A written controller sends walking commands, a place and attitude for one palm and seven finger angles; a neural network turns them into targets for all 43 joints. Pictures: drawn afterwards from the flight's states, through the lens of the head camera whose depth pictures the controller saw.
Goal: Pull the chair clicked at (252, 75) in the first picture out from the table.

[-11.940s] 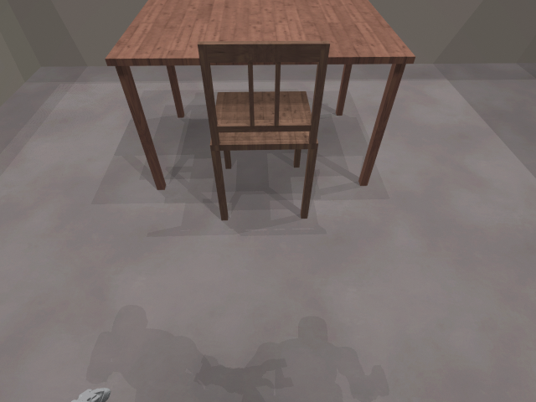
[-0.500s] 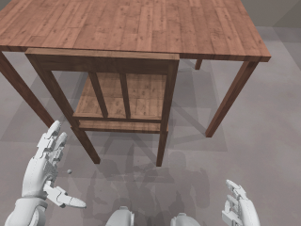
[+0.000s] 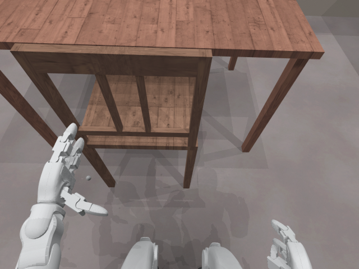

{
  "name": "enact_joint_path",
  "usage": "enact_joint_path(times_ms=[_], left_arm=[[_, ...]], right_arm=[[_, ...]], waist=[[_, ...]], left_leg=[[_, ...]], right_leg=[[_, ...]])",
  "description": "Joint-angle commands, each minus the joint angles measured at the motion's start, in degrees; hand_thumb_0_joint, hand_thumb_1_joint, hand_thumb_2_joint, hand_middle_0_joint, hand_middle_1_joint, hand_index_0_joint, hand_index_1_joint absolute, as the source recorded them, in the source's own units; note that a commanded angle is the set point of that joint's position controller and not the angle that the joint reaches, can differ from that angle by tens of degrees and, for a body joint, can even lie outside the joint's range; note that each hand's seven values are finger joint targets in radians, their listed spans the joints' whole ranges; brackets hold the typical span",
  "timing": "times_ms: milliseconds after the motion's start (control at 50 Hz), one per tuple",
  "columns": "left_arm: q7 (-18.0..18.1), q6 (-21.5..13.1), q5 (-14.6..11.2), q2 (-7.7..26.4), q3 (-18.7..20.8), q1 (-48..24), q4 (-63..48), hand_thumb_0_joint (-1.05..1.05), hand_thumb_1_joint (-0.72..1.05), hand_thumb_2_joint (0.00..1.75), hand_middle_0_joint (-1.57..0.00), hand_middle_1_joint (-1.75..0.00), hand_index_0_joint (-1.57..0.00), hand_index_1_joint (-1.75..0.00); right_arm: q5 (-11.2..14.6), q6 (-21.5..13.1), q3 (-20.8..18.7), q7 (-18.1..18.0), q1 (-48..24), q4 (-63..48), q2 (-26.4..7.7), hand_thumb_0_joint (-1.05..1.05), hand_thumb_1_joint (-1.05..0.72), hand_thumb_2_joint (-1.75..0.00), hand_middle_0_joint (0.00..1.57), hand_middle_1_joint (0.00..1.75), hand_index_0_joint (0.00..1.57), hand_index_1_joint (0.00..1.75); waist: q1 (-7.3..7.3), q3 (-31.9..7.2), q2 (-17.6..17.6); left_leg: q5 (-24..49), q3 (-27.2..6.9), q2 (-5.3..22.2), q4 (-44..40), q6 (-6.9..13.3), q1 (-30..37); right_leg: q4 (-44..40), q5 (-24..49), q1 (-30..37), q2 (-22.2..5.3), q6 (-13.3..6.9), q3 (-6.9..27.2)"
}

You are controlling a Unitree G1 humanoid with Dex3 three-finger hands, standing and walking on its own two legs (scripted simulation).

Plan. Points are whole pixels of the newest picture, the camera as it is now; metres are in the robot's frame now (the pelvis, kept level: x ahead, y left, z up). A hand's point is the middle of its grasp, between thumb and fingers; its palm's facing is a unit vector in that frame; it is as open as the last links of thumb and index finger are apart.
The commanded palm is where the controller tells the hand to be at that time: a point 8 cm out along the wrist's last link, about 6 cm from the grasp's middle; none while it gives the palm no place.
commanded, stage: aim the fingers beside a spindle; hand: left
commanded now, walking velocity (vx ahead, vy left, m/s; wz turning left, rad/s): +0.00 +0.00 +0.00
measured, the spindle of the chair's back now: (111, 104) +0.53 +0.20 -0.01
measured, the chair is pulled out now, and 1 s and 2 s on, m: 0.00 0.00 0.00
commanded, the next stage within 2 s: none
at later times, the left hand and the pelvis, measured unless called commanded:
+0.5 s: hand (101, 158) +0.35 +0.19 +0.02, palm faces +0.00 -1.00 -0.03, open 16.9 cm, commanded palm +0.33 +0.24 +0.02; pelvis +0.00 +0.01 -0.01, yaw -1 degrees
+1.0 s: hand (109, 145) +0.40 +0.18 -0.01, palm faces +0.03 -1.00 -0.05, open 16.9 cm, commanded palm +0.36 +0.23 +0.00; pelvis -0.01 +0.01 -0.03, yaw -1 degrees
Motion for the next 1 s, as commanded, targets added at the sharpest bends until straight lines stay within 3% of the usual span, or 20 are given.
enact_joint_path(times_ms=[0, 40, 100, 120, 200, 280, 340, 380, 400, 440, 500, 600, 680, 700, 820, 860, 900, 920, 960, 980], left_arm=[[0.0, -4.9, -0.7, 8.2, 2.7, -11.7, -13.5, 0.0, -0.5, 0.3, -0.06, -0.08, -0.06, -0.08], [0.9, -5.8, -0.3, 9.7, 4.3, -11.5, -12.6, 0.0, -0.5, 0.3, -0.06, -0.08, -0.06, -0.08], [1.9, -6.0, 0.3, 8.6, 3.8, -13.2, -9.7, 0.0, -0.5, 0.3, -0.06, -0.08, -0.06, -0.08], [2.1, -5.9, 0.6, 9.4, 4.9, -12.4, -8.0, 0.0, -0.5, 0.3, -0.06, -0.08, -0.06, -0.08], [2.0, -4.7, 1.6, 6.8, 1.6, -15.5, -5.6, 0.0, -0.5, 0.3, -0.06, -0.08, -0.06, -0.08], [2.4, -5.2, 1.8, 6.0, 0.0, -20.2, -7.2, 0.0, -0.5, 0.3, -0.06, -0.08, -0.06, -0.08], [3.7, -6.3, 2.3, 8.3, 2.0, -22.2, -6.7, 0.0, -0.5, 0.3, -0.06, -0.08, -0.06, -0.08], [4.5, -6.8, 2.8, 7.4, 1.8, -22.8, -5.2, 0.0, -0.5, 0.3, -0.06, -0.08, -0.06, -0.08], [4.8, -6.7, 2.9, 7.8, 2.3, -23.6, -3.3, 0.0, -0.5, 0.3, -0.06, -0.08, -0.06, -0.08], [5.2, -6.8, 3.4, 8.9, 3.4, -23.8, -1.0, 0.0, -0.5, 0.3, -0.06, -0.08, -0.06, -0.08], [4.9, -6.5, 4.0, 8.4, 2.7, -27.2, 2.1, 0.0, -0.5, 0.3, -0.06, -0.08, -0.06, -0.08], [4.1, -7.2, 3.9, 6.3, -0.3, -33.5, 0.9, 0.0, -0.5, 0.3, -0.06, -0.08, -0.06, -0.08], [5.1, -8.0, 4.2, 7.2, 0.4, -36.0, 1.8, 0.0, -0.5, 0.3, -0.06, -0.08, -0.06, -0.08], [5.5, -8.0, 4.3, 8.4, 2.1, -35.0, 3.5, 0.0, -0.5, 0.3, -0.06, -0.08, -0.06, -0.08], [6.5, -7.7, 5.2, 10.3, 4.5, -36.8, 11.0, 0.0, -0.5, 0.3, -0.06, -0.08, -0.06, -0.08], [6.1, -8.2, 5.2, 12.4, 6.3, -37.4, 11.0, 0.0, -0.5, 0.3, -0.06, -0.08, -0.06, -0.08], [5.5, -9.1, 5.0, 10.2, 3.9, -39.9, 9.3, 0.0, -0.5, 0.3, -0.06, -0.08, -0.06, -0.08], [5.4, -9.5, 4.6, 12.1, 5.8, -38.8, 8.3, 0.0, -0.5, 0.3, -0.06, -0.08, -0.06, -0.08], [4.7, -10.1, 4.2, 11.5, 4.8, -36.9, 5.2, 0.0, -0.5, 0.3, -0.06, -0.08, -0.06, -0.08], [4.4, -10.0, 4.0, 9.6, 3.3, -35.4, 4.5, 0.0, -0.5, 0.3, -0.06, -0.08, -0.06, -0.08]], right_arm=[[0.2, -2.7, -3.8, -0.9, -0.1, -7.2, -8.0, 0.0, -0.9, -0.9, 0.2, 0.3, 0.2, 0.3], [0.0, -2.6, -3.9, -0.9, 0.2, -6.7, -8.1, 0.0, -0.9, -0.9, 0.2, 0.3, 0.2, 0.3], [-0.2, -2.0, -3.9, -0.5, 0.3, -6.0, -8.0, 0.0, -0.9, -0.9, 0.2, 0.3, 0.2, 0.3], [-0.3, -1.6, -4.0, -0.4, 0.6, -6.0, -8.1, 0.0, -0.9, -0.9, 0.2, 0.3, 0.2, 0.3], [-0.1, -0.6, -3.9, 0.0, 0.7, -6.4, -8.3, 0.0, -0.9, -0.9, 0.2, 0.3, 0.2, 0.3], [-0.2, -0.1, -4.1, 0.0, 1.2, -6.5, -8.4, 0.0, -0.9, -0.9, 0.2, 0.3, 0.2, 0.3], [-0.5, 0.2, -4.1, 0.0, 1.5, -5.9, -8.5, 0.0, -0.9, -0.9, 0.2, 0.3, 0.2, 0.3], [-0.6, 0.6, -4.0, 0.2, 1.4, -5.5, -8.1, 0.0, -0.9, -0.9, 0.2, 0.3, 0.2, 0.3], [-0.6, 0.9, -4.0, 0.2, 1.5, -5.3, -8.3, 0.0, -0.9, -0.9, 0.2, 0.3, 0.2, 0.3], [-0.7, 1.4, -3.9, 0.3, 1.7, -5.3, -8.4, 0.0, -0.9, -0.9, 0.2, 0.3, 0.2, 0.3], [-0.6, 2.3, -3.8, 0.5, 1.9, -5.2, -8.5, 0.0, -0.9, -0.9, 0.2, 0.3, 0.2, 0.3], [-0.6, 2.8, -4.1, 0.7, 2.7, -4.9, -8.5, 0.0, -0.9, -0.9, 0.2, 0.3, 0.2, 0.3], [-0.8, 3.2, -4.2, 0.8, 3.4, -4.0, -8.5, 0.0, -0.9, -0.9, 0.2, 0.3, 0.2, 0.3], [-1.0, 3.5, -4.2, 0.9, 3.6, -3.8, -8.6, 0.0, -0.9, -0.9, 0.2, 0.3, 0.2, 0.3], [-1.0, 5.2, -3.9, 1.2, 3.7, -3.6, -8.5, 0.0, -0.9, -0.9, 0.2, 0.3, 0.2, 0.3], [-1.1, 5.5, -3.9, 1.3, 4.1, -4.0, -8.6, 0.0, -0.9, -0.9, 0.2, 0.3, 0.2, 0.3], [-1.1, 5.6, -3.9, 1.4, 4.2, -4.0, -8.3, 0.0, -0.9, -0.9, 0.2, 0.3, 0.2, 0.3], [-1.1, 5.6, -4.1, 1.4, 4.4, -4.1, -8.4, 0.0, -0.9, -0.9, 0.2, 0.3, 0.2, 0.3], [-1.0, 5.6, -4.2, 1.7, 4.5, -4.5, -8.4, 0.0, -0.9, -0.9, 0.2, 0.3, 0.2, 0.3], [-0.9, 5.6, -4.2, 1.8, 4.6, -4.7, -8.2, 0.0, -0.9, -0.9, 0.2, 0.3, 0.2, 0.3]], waist=[[-0.22, -19.2, 1.5], [0.17, -19.3, 1.6], [-0.1, -18.7, 1.7], [0.42, -18.5, 1.4], [-0.3, -18.0, 2.7], [-0.81, -21.3, 2.7], [-0.82, -21.9, 2.1], [-0.51, -21.9, 2.5], [-0.96, -20.6, 0.6], [-0.44, -20.2, 1.4], [-0.95, -20.3, 1.2], [-1.83, -24.2, 4.0], [-1.93, -25.7, 4.2], [-1.6, -25.8, 2.7], [-1.75, -23.2, 0.4], [-1.08, -25.4, 1.4], [-1.89, -26.8, 2.2], [-0.91, -28.1, 2.7], [-0.67, -30.4, 5.0], [-0.91, -30.7, 4.0]], left_leg=[[14.6, -1.3, -1.3, -8.4, 1.0, 12.8], [15.7, -1.5, -1.1, -8.3, 0.9, 12.8], [15.3, -1.6, -1.1, -7.9, 0.7, 12.0], [15.1, -1.5, -1.1, -8.0, 0.5, 11.4], [14.3, -1.8, -1.0, -8.2, 0.4, 11.7], [15.8, -2.1, -0.9, -7.4, 0.5, 13.7], [16.7, -2.6, -0.7, -7.0, 0.3, 13.9], [16.1, -2.5, -0.8, -6.8, 0.2, 13.5], [14.9, -2.3, -0.9, -6.5, 0.4, 11.8], [14.5, -2.4, -1.0, -6.5, 0.3, 10.6], [13.3, -2.3, -1.0, -6.0, 0.2, 9.7], [15.8, -2.9, -0.7, -5.1, 0.0, 13.7], [17.5, -3.2, -0.6, -4.3, -0.1, 14.2], [17.0, -3.1, -0.6, -4.1, 0.0, 12.9], [13.6, -1.4, -1.3, -2.9, 0.5, 5.9], [14.0, -1.2, -1.4, -2.5, 0.6, 5.5], [15.8, -1.2, -1.3, -2.2, 0.7, 7.2], [16.6, -1.1, -1.2, -2.1, 0.5, 7.6], [20.0, -1.3, -1.1, -2.6, 0.4, 11.0], [20.3, -1.5, -1.0, -3.0, 0.4, 12.1]], right_leg=[[-9.3, 14.3, 9.2, 0.6, 0.7, 3.9], [-8.6, 14.9, 8.6, 0.8, 0.5, 3.7], [-7.7, 14.7, 7.1, 0.7, 0.5, 3.4], [-7.5, 14.4, 7.3, 0.7, 0.4, 3.3], [-7.0, 13.3, 4.9, 0.7, 0.2, 2.8], [-6.6, 14.0, 4.3, 0.7, 0.2, 2.9], [-5.9, 14.2, 3.7, 0.8, 0.2, 2.7], [-5.6, 13.5, 3.2, 0.8, 0.2, 2.7], [-5.7, 13.2, 3.1, 0.9, 0.3, 2.9], [-5.0, 12.7, 2.7, 0.9, 0.0, 2.7], [-4.7, 12.2, 1.7, 0.8, 0.0, 3.0], [-4.2, 12.9, -0.5, 0.9, -0.1, 2.9], [-3.5, 13.9, -1.0, 0.9, -0.1, 2.9], [-3.3, 14.0, -0.3, 1.0, 0.0, 2.9], [-3.1, 13.7, 1.0, 0.9, 0.2, 4.0], [-2.7, 14.4, 2.4, 1.0, 0.1, 4.5], [-2.5, 16.1, 2.1, 1.0, 0.1, 4.5], [-2.5, 17.0, 3.6, 1.0, 0.1, 4.8], [-2.4, 19.4, 4.0, 1.2, -0.1, 4.6], [-2.7, 19.3, 4.1, 1.3, 0.0, 4.2]])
